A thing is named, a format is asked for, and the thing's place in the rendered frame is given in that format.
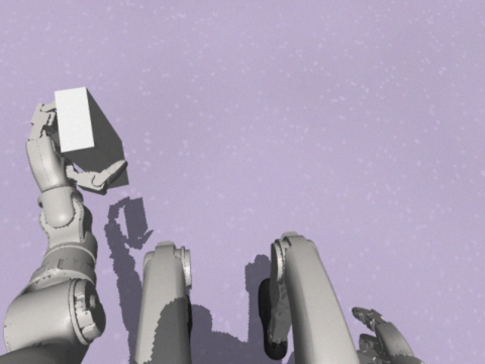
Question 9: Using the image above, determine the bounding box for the left robot hand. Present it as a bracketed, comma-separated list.
[26, 101, 128, 195]

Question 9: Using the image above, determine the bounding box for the carton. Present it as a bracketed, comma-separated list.
[55, 87, 129, 189]

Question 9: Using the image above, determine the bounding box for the right robot hand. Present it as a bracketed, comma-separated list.
[352, 307, 415, 364]

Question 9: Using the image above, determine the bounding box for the left robot arm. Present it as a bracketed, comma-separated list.
[0, 186, 106, 364]

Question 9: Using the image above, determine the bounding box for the right robot foot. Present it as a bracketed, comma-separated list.
[258, 278, 287, 360]

